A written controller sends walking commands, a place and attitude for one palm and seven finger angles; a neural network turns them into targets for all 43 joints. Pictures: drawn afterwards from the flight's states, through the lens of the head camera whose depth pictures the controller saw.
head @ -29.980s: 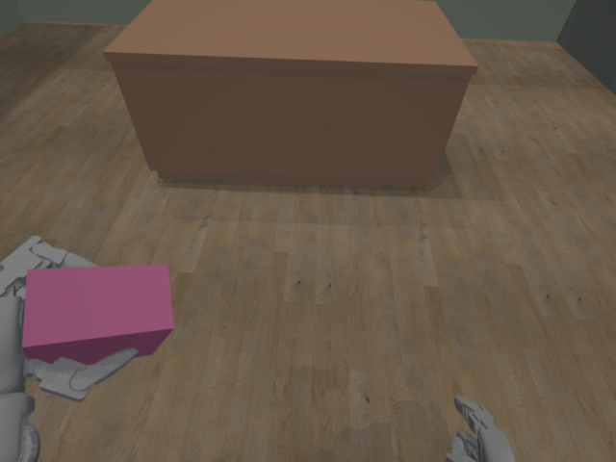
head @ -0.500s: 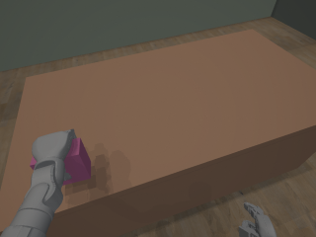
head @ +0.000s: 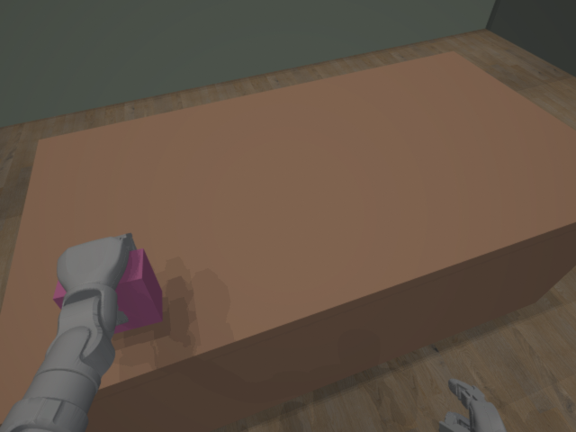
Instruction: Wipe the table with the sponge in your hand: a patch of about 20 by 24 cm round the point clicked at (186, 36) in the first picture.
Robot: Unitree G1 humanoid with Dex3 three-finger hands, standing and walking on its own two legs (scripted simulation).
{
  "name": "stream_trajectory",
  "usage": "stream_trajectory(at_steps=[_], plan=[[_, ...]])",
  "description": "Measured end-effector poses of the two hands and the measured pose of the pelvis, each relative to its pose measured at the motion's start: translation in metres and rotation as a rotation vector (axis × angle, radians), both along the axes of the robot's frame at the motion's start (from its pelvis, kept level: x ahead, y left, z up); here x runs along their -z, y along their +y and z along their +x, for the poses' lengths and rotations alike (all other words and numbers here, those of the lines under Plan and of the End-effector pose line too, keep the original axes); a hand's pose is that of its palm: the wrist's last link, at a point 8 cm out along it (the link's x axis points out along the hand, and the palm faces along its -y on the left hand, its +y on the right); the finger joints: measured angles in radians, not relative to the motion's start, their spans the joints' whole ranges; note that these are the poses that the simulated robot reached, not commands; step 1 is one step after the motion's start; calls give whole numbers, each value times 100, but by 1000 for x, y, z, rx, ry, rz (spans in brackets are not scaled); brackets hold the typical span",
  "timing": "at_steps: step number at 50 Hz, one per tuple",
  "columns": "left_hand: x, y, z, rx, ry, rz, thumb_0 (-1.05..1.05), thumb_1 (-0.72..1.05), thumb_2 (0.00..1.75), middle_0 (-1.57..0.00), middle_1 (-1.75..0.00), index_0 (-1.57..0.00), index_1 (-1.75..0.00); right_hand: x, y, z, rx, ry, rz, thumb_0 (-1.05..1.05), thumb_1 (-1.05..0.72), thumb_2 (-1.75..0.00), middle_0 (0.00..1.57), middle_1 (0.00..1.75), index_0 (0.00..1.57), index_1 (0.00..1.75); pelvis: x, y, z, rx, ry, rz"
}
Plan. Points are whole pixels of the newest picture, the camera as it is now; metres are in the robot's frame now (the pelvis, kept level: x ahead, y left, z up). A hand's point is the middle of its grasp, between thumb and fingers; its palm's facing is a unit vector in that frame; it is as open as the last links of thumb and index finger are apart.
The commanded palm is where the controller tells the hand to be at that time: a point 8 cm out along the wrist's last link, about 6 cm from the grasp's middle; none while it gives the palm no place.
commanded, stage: move the sponge above the wiping area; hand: left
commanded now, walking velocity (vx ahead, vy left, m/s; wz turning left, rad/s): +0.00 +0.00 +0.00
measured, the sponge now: (118, 301) +0.29 +0.31 -0.02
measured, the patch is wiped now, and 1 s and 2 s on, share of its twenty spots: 0.00 0.00 0.05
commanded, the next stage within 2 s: lower the sponge onto the table in 0.32 s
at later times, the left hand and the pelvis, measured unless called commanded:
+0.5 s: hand (107, 289) +0.29 +0.31 +0.02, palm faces -0.09 -0.04 -1.00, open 10.4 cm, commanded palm +0.27 +0.30 +0.08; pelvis -0.01 +0.00 +0.00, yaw +0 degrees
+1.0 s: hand (114, 289) +0.30 +0.31 +0.01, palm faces -0.12 -0.05 -0.99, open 10.4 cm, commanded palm +0.28 +0.30 +0.07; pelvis +0.00 +0.00 +0.00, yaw +0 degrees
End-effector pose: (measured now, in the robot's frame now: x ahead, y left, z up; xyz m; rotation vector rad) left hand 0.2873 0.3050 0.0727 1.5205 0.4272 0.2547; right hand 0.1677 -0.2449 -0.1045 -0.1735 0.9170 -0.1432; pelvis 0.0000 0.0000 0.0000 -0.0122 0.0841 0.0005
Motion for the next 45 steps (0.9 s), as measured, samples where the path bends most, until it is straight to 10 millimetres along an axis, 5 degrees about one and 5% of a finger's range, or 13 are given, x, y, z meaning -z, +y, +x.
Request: stream_trajectory(at_steps=[22,45], plan=[[-6,0,-13,-4,-11,3,-2,-53,103,-66,-134,-71,-133,-5,6,7,-21,-35,9,1,-91,-90,20,30,20,30,-1,0,-5,-4,-20,1],[3,2,-1,-4,26,-3,-2,-53,103,-66,-134,-71,-132,-1,-1,-4,5,7,-2,1,-91,-90,20,30,20,30,-1,0,-2,5,-2,0]])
